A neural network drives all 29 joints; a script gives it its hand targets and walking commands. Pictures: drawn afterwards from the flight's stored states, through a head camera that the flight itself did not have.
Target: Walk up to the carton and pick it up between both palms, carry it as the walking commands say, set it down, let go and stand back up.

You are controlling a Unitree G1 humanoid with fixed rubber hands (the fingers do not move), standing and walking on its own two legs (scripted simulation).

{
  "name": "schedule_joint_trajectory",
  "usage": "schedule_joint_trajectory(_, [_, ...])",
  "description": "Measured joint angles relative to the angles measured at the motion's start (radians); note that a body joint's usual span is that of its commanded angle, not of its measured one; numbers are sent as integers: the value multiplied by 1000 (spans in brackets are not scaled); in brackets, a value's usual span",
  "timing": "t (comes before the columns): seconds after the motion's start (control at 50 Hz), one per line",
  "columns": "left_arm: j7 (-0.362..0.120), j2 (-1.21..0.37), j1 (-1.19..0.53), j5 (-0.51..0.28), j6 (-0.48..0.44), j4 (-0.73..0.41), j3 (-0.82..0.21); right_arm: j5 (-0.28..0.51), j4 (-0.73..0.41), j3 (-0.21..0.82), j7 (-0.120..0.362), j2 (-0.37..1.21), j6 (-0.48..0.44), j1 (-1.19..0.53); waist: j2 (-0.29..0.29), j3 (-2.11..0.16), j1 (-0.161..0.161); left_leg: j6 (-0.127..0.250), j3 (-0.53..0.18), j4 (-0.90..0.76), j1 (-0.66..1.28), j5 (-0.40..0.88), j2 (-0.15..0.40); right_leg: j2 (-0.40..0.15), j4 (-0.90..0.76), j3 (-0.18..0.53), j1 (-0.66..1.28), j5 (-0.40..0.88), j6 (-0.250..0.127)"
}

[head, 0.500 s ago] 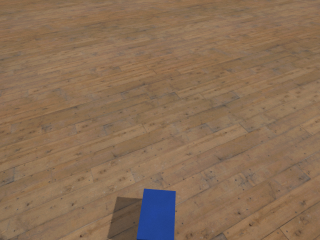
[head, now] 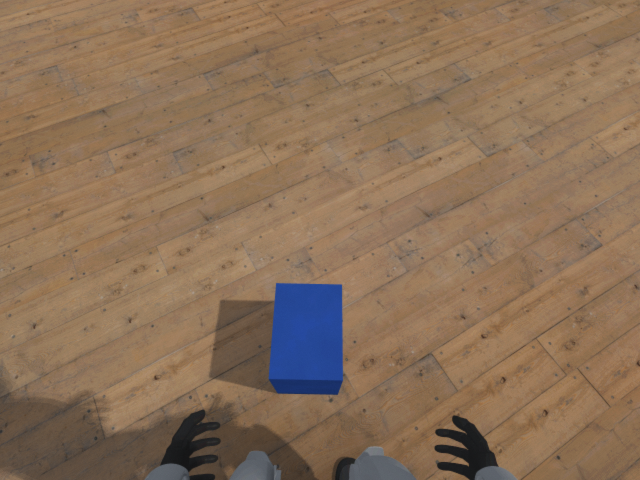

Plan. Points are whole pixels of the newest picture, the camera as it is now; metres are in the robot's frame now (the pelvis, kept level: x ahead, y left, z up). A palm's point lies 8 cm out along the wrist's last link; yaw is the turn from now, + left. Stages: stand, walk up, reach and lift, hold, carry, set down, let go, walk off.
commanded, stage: reach and lift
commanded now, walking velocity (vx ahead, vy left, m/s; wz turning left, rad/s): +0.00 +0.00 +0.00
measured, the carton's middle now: (308, 341) +0.45 +0.04 -0.61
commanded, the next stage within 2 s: none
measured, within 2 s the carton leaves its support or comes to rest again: neither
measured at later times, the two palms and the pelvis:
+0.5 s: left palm (186, 368) +0.29 +0.20 -0.14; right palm (438, 365) +0.29 -0.16 -0.14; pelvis -0.11 +0.05 -0.07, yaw -2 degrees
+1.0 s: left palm (209, 279) +0.45 +0.20 -0.18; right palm (411, 276) +0.45 -0.15 -0.19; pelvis -0.05 +0.04 -0.08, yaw +0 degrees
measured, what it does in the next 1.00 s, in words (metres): lowers itself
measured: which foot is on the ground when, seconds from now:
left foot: down 0.00-1.00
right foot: down 0.00-1.00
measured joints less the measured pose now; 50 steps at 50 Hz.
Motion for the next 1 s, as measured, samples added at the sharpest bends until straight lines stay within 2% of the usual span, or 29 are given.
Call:
schedule_joint_trajectory(0.04, [1,4,-49,-19,-6,-31,15,-2,-6,3,2,-14,-5,-57,13,29,-4,-19,5,55,-63,-5,-11,-12,60,5,-65,-5,10])
schedule_joint_trajectory(0.1, [8,31,-143,-49,36,-72,44,-5,-34,2,2,-41,37,-161,21,55,-1,-6,21,130,-137,-5,-22,-22,132,19,-140,-4,22])
schedule_joint_trajectory(0.18, [26,76,-275,-93,141,-93,55,5,-71,-8,9,-94,126,-310,31,74,6,10,32,200,-183,-6,-29,-29,190,28,-181,2,38])
schedule_joint_trajectory(0.28, [67,89,-443,-127,255,-22,37,6,60,-32,44,-151,207,-521,32,134,18,19,45,265,-176,-15,-27,-27,235,39,-169,6,49])
schedule_joint_trajectory(0.36, [118,61,-590,-131,267,43,30,-1,204,-69,69,-175,199,-676,24,192,29,25,60,305,-185,-27,-23,-24,273,52,-180,-13,53])
schedule_joint_trajectory(0.42, [149,35,-714,-129,249,94,46,-8,288,-92,69,-186,173,-792,18,232,31,32,68,323,-214,-10,-28,-29,296,59,-211,-4,57])
schedule_joint_trajectory(0.5, [174,24,-862,-113,217,174,82,-13,362,-121,46,-187,136,-939,17,273,31,37,74,338,-277,10,-33,-35,314,63,-276,18,62])
schedule_joint_trajectory(0.64, [204,49,-1042,-128,137,240,125,-22,406,-168,-19,-192,59,-1127,33,286,41,36,75,341,-424,45,-39,-41,313,64,-421,72,70])
schedule_joint_trajectory(0.8, [187,117,-1163,-158,28,263,135,-9,385,-172,-76,-188,-32,-1229,37,239,37,34,64,322,-564,48,-42,-45,299,54,-559,65,66])
schedule_joint_trajectory(1.0, [134,109,-1134,-123,-164,241,150,-2,307,-209,-79,-161,-200,-1187,17,145,15,27,59,308,-650,-6,-42,-43,298,51,-651,6,59])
